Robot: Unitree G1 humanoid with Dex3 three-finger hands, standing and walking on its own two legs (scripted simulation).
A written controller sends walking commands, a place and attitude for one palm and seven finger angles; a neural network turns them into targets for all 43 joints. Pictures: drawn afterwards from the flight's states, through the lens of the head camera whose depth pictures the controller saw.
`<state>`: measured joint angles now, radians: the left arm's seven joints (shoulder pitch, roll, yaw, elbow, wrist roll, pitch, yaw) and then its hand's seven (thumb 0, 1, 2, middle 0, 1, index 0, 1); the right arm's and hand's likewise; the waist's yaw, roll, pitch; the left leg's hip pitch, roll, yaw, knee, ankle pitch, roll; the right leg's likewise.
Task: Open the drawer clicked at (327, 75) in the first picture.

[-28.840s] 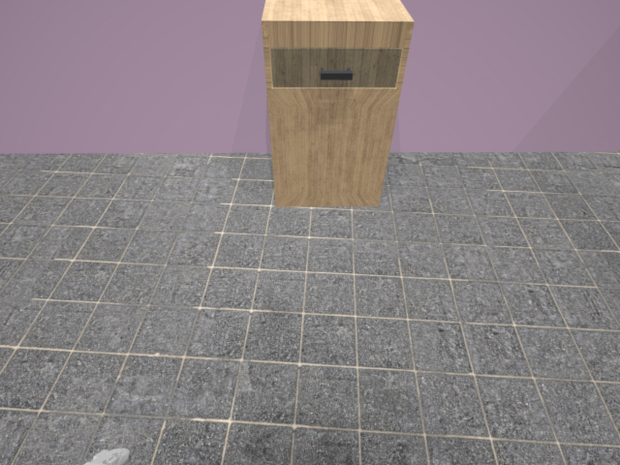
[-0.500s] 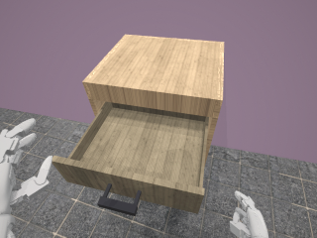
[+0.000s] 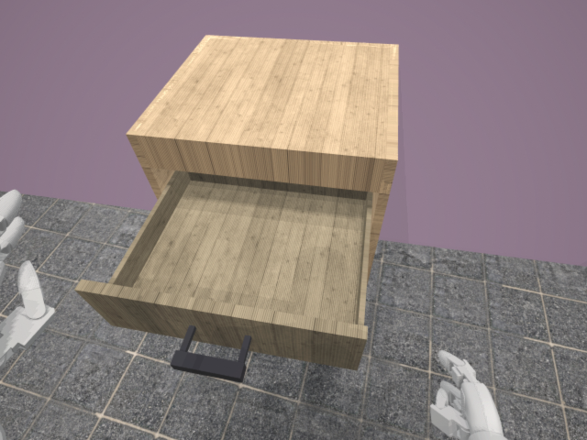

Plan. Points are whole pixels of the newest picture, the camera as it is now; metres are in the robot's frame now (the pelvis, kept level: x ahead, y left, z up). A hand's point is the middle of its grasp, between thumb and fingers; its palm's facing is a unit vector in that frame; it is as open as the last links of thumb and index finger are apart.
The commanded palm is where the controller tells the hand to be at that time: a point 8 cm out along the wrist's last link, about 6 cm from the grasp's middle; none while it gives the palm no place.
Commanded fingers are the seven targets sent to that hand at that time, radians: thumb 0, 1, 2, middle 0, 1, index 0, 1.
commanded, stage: step back with the hand held close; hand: left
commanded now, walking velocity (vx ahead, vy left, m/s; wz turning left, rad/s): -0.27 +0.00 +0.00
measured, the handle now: (213, 351) +0.26 +0.16 -0.09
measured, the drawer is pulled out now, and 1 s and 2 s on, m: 0.29 0.29 0.29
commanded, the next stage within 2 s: stop stepping back and stand still in 1.06 s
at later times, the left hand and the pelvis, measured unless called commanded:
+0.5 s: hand (15, 395) +0.13 +0.25 +0.16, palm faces +0.41 -0.78 -0.47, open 7.4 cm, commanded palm +0.07 +0.28 +0.18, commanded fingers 0.00 0.90 0.90 -0.20 -0.30 -0.20 -0.30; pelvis -0.06 +0.00 -0.01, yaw +0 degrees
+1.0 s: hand out of the picture +0.06 +0.21 +0.17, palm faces +0.34 -0.80 -0.49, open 7.4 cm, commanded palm -0.02 +0.26 +0.18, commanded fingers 0.00 0.90 0.90 -0.20 -0.30 -0.20 -0.30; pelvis -0.15 -0.02 -0.01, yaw -1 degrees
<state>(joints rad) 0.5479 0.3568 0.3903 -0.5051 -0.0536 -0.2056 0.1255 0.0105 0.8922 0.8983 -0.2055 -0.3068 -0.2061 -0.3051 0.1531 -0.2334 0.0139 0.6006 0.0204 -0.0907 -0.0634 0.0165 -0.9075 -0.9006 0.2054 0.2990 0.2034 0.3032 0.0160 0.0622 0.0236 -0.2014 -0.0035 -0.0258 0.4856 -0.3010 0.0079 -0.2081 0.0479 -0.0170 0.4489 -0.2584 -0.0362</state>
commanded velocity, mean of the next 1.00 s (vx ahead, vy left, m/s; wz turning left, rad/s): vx -0.32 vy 0.00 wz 0.01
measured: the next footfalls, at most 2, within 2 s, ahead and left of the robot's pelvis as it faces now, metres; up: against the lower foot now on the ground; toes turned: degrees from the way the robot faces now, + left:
left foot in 0.76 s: -0.06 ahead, +0.14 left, +0.00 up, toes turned +3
right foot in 0.94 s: -0.11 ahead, -0.11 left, +0.00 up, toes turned -3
